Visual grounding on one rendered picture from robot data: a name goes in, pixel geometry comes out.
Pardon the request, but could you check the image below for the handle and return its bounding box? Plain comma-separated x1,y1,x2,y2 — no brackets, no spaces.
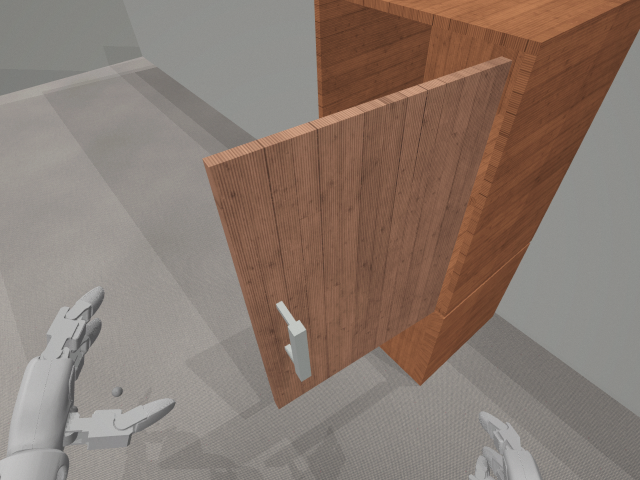
276,301,311,382

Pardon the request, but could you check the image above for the robot left forearm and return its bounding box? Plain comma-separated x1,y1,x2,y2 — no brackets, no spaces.
0,448,69,480

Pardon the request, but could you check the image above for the right robot hand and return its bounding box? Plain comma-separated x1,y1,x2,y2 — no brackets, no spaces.
469,411,543,480

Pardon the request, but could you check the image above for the cupboard door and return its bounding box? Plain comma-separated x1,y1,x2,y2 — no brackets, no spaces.
202,56,513,409

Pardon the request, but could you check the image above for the left robot hand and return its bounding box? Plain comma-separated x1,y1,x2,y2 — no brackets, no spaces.
6,286,176,457

